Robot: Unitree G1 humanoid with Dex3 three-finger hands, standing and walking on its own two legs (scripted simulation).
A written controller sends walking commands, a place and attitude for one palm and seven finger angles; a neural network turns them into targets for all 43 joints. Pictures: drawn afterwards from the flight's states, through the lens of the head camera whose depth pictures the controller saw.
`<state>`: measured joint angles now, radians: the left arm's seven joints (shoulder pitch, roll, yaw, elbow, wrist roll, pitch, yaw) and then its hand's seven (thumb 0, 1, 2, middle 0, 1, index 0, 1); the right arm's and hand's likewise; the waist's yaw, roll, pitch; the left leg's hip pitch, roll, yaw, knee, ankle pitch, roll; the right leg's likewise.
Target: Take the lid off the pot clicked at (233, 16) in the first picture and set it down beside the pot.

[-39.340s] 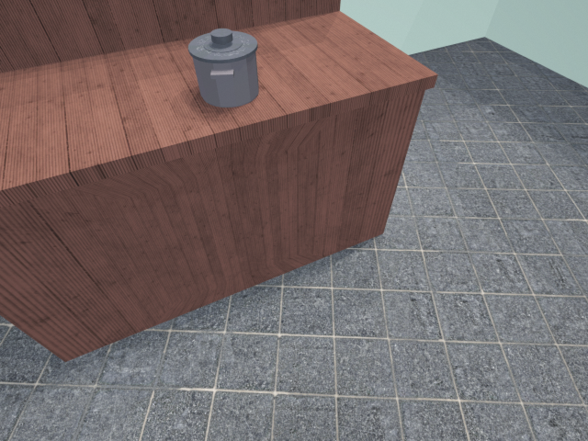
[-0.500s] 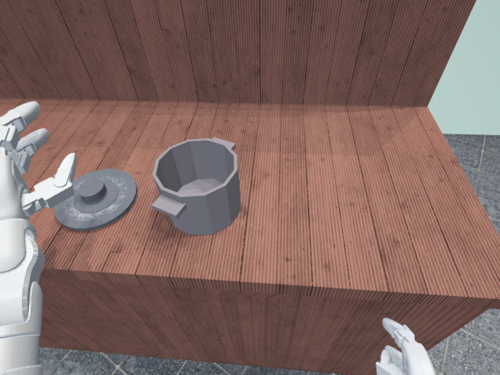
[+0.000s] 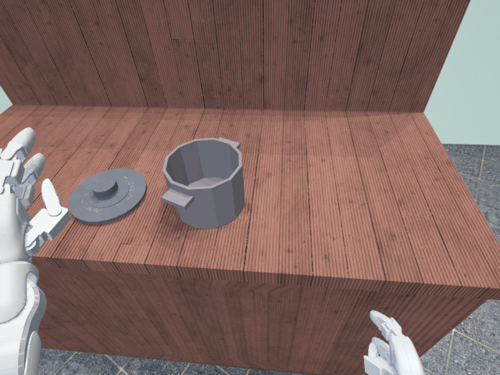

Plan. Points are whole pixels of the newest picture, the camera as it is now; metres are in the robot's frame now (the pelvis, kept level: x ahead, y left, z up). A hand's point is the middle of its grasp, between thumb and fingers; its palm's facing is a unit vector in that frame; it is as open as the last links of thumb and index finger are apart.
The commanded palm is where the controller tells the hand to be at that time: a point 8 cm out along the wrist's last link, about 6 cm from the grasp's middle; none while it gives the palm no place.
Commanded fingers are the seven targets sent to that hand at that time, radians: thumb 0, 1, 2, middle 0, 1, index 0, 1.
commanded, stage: draw the hand back to the body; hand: left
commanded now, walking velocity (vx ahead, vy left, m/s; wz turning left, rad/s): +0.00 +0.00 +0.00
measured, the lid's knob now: (105, 186) +0.46 +0.38 +0.02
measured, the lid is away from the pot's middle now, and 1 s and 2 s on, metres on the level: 0.23 0.23 0.23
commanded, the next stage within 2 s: step back with the hand held close in 0.56 s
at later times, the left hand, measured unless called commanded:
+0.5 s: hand (46, 250) +0.20 +0.26 +0.19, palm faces +0.43 -0.83 -0.36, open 7.4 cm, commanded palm +0.14 +0.30 +0.20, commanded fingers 0.00 0.90 0.90 -0.20 -0.30 -0.20 -0.30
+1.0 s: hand (57, 254) +0.20 +0.26 +0.17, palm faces +0.22 -0.85 -0.48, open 7.4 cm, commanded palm +0.14 +0.32 +0.20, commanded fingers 0.00 0.90 0.90 -0.20 -0.30 -0.20 -0.30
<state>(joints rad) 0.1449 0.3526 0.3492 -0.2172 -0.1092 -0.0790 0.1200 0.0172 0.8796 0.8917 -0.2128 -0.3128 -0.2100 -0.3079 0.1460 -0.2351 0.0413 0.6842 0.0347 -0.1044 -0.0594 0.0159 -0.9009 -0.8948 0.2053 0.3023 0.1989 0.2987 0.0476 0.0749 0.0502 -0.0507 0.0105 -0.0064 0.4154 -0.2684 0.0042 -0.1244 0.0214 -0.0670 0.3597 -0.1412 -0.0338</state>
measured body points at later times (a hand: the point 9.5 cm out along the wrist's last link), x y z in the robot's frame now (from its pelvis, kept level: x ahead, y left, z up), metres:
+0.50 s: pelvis +0.01 +0.02 +0.00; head -0.01 +0.01 +0.45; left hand +0.17 +0.30 +0.21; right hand +0.22 -0.18 -0.07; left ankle -0.02 +0.12 -0.74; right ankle +0.04 -0.10 -0.74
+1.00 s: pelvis -0.01 +0.05 -0.01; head +0.02 +0.07 +0.44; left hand +0.19 +0.31 +0.19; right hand +0.16 -0.21 -0.07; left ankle -0.02 +0.12 -0.74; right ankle +0.04 -0.10 -0.74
